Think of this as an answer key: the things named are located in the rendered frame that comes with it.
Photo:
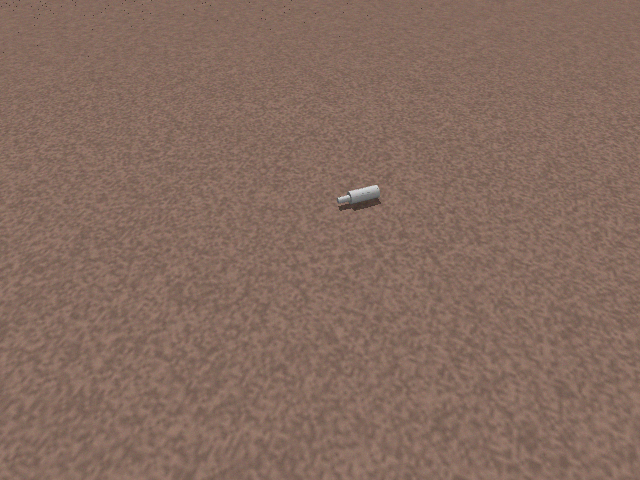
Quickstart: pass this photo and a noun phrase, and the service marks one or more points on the bottle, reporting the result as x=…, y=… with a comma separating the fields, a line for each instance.
x=360, y=195

